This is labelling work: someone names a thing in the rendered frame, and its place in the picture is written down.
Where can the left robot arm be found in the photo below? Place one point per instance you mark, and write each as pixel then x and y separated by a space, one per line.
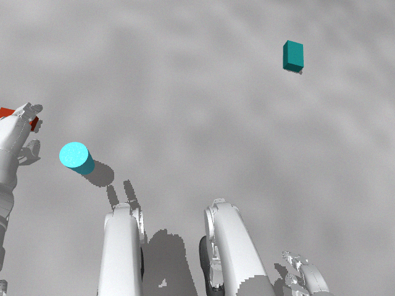
pixel 8 181

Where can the left robot hand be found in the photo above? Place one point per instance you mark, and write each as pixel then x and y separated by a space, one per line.
pixel 14 131

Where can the right robot foot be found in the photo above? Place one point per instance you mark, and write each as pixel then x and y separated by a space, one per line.
pixel 205 265

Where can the right robot hand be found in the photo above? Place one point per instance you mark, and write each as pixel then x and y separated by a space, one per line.
pixel 311 280

